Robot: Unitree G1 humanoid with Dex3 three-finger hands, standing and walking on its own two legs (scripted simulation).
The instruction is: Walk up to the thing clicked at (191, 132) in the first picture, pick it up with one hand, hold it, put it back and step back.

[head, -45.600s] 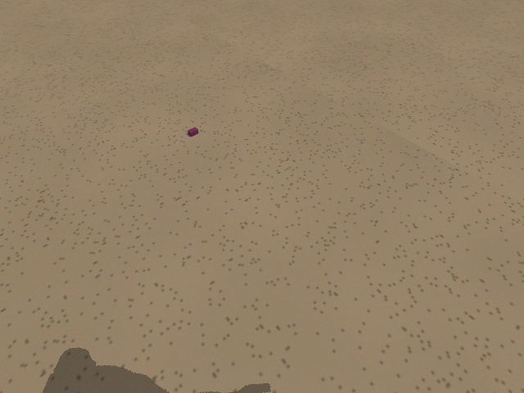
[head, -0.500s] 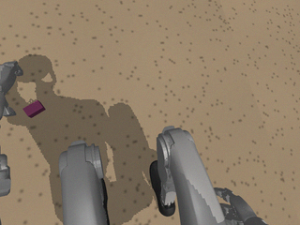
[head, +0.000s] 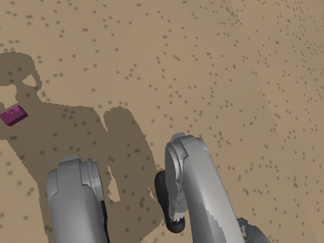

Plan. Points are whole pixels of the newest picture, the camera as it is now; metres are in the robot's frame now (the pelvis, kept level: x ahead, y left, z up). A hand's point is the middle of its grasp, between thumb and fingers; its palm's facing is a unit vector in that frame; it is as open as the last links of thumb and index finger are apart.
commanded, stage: home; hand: left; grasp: from above
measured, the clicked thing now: (14, 115) +0.46 +0.34 -0.31
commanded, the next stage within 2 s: none
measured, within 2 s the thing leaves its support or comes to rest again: neither
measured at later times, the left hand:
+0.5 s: hand out of the picture +0.31 +0.30 +0.06, palm faces -0.20 -0.70 -0.68, open 7.5 cm
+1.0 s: hand out of the picture +0.24 +0.23 +0.27, palm faces +0.20 -0.95 -0.25, open 7.4 cm
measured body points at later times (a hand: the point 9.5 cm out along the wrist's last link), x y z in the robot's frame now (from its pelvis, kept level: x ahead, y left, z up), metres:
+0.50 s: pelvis +0.01 +0.00 +0.17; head +0.18 +0.07 +0.58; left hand +0.32 +0.33 +0.10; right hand +0.22 -0.24 +0.06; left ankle +0.08 +0.12 -0.29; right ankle +0.11 -0.12 -0.29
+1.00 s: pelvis +0.06 +0.01 +0.35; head +0.12 +0.04 +0.79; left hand +0.22 +0.28 +0.29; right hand +0.25 -0.20 +0.27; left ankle +0.08 +0.12 -0.29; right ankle +0.10 -0.12 -0.29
